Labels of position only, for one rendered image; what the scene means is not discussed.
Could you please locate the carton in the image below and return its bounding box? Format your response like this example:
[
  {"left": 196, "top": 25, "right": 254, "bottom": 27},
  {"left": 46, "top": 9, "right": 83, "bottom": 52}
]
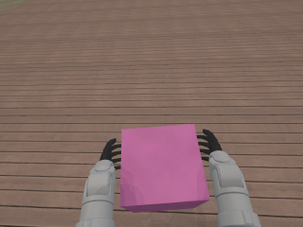
[{"left": 119, "top": 124, "right": 210, "bottom": 213}]

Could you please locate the robot right forearm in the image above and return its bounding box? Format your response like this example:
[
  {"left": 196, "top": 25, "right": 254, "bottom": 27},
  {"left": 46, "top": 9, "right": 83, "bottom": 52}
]
[{"left": 208, "top": 150, "right": 261, "bottom": 227}]

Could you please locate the robot left forearm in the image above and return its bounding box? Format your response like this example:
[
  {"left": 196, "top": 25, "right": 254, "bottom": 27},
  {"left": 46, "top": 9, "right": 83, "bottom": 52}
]
[{"left": 75, "top": 160, "right": 116, "bottom": 227}]

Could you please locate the robot right hand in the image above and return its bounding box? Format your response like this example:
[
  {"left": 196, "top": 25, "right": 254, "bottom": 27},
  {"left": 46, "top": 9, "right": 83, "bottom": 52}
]
[{"left": 196, "top": 129, "right": 223, "bottom": 162}]

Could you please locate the robot left hand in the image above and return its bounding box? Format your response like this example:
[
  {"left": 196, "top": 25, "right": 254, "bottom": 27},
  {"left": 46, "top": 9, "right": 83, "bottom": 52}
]
[{"left": 99, "top": 138, "right": 121, "bottom": 170}]

